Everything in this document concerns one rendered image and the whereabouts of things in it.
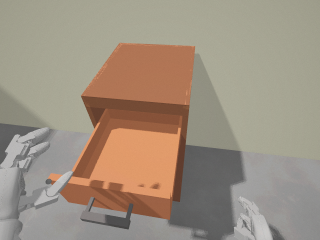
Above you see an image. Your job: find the drawer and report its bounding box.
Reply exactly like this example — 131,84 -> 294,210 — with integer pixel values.
48,108 -> 183,220

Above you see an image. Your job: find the cabinet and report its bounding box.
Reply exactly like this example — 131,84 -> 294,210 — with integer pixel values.
81,43 -> 195,202

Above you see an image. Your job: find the handle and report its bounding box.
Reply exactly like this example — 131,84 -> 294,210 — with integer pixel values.
80,197 -> 134,230

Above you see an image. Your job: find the left robot hand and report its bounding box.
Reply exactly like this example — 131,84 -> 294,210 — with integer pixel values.
0,127 -> 74,220

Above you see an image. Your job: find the robot left forearm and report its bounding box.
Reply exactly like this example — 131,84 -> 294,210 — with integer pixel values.
0,218 -> 23,240

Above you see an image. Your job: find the right robot hand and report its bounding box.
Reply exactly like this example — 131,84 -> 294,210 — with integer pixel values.
234,196 -> 273,240

